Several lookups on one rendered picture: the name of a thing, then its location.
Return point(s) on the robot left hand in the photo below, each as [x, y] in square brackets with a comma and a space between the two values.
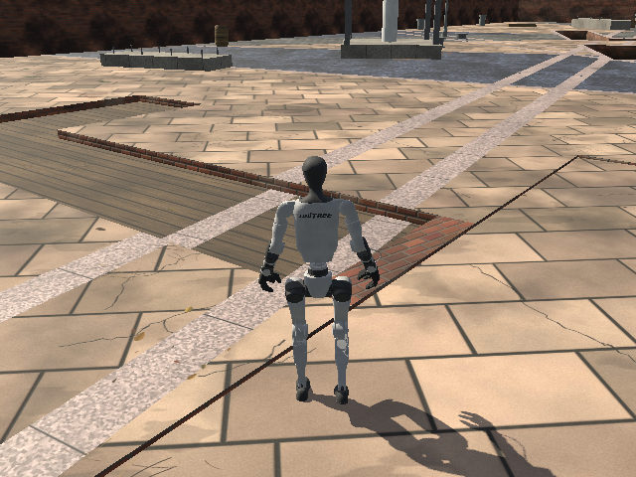
[271, 278]

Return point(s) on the robot left forearm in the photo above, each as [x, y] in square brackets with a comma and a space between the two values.
[269, 261]

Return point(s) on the robot left foot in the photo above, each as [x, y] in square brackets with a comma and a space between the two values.
[302, 393]

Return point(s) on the humanoid robot head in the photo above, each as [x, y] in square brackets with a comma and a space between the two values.
[314, 170]

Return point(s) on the robot right forearm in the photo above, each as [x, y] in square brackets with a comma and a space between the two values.
[367, 258]

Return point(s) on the left robot upper arm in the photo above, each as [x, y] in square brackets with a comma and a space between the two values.
[284, 210]

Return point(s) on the robot right hand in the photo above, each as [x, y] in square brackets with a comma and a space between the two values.
[374, 275]

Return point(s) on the right robot upper arm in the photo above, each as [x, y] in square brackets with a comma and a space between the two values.
[347, 208]

